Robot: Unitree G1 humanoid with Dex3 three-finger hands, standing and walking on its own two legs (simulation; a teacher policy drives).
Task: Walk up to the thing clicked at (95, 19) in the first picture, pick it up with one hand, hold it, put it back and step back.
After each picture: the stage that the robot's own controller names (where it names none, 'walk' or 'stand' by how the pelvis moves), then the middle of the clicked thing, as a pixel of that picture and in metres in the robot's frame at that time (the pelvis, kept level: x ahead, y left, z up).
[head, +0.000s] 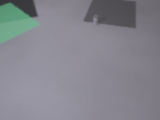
stand; (95, 19) +1.95 -0.22 -0.72
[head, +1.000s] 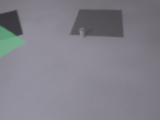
walk; (82, 32) +1.82 +0.11 -0.70
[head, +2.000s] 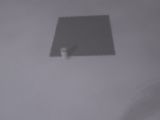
walk; (64, 53) +1.24 +0.29 -0.72
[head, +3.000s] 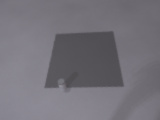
walk; (62, 84) +0.82 +0.26 -0.72
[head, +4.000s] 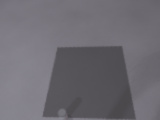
walk; (63, 115) +0.51 +0.24 -0.72
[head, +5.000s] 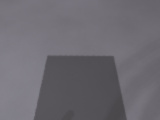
stand; out of the picture +0.41 +0.22 -0.72
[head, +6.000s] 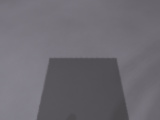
stand; out of the picture +0.39 +0.22 -0.73
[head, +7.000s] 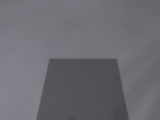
stand; out of the picture +0.37 +0.23 -0.73
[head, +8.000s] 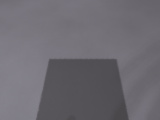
stand; out of the picture +0.37 +0.23 -0.73
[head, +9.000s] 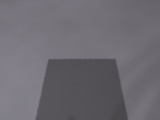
stand; out of the picture +0.36 +0.23 -0.73
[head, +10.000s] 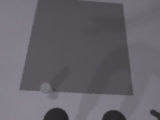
go down; (46, 89) +0.42 +0.22 -0.52
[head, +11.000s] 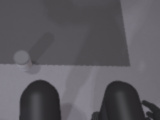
go down; (23, 61) +0.45 +0.27 -0.31
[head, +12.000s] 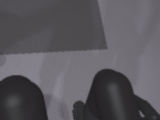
close in; out of the picture +0.43 +0.30 -0.25
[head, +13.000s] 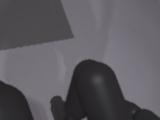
close; out of the picture +0.41 +0.32 -0.22
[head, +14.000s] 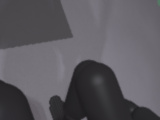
lift; out of the picture +0.40 +0.31 -0.22
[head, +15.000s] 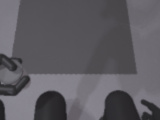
lift; (15, 76) +0.34 +0.24 -0.04
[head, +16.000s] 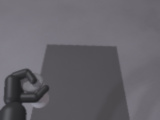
hold; (36, 91) +0.32 +0.18 +0.01
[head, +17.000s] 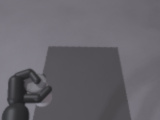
hold; (39, 90) +0.33 +0.17 +0.01
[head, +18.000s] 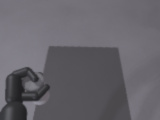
hold; (37, 89) +0.33 +0.18 +0.01
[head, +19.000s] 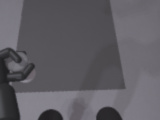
crouch; (22, 68) +0.41 +0.21 -0.07
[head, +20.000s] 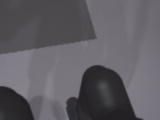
lower; out of the picture +0.44 +0.32 -0.19
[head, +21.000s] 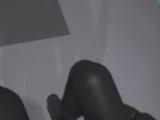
lower; out of the picture +0.41 +0.34 -0.23
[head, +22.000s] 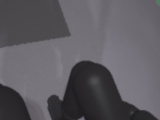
lower; out of the picture +0.40 +0.34 -0.22
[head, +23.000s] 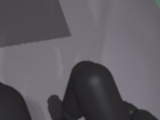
lower; out of the picture +0.40 +0.34 -0.23
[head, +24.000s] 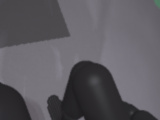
lower; out of the picture +0.40 +0.34 -0.22
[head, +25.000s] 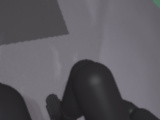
open; out of the picture +0.39 +0.34 -0.22
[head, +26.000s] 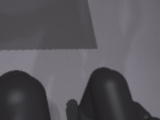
stand; out of the picture +0.41 +0.31 -0.25
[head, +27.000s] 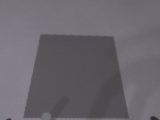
stand; (47, 119) +0.39 +0.22 -0.62
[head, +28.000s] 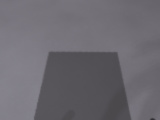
stand; out of the picture +0.39 +0.22 -0.67
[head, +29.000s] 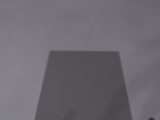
stand; out of the picture +0.38 +0.22 -0.67
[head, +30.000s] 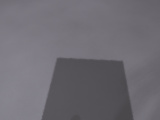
stand; out of the picture +0.41 +0.19 -0.72
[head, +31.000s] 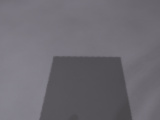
stand; out of the picture +0.38 +0.22 -0.73
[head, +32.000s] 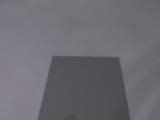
stand; out of the picture +0.37 +0.23 -0.73
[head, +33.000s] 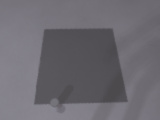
walk; (55, 104) +0.46 +0.20 -0.70
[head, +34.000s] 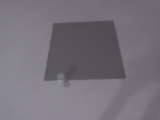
walk; (61, 79) +0.75 +0.26 -0.70
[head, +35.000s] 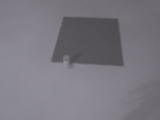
stand; (66, 61) +1.03 +0.21 -0.71
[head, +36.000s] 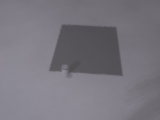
stand; (65, 70) +0.98 +0.19 -0.72
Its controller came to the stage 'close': yes
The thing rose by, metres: 0.70
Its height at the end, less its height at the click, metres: +0.00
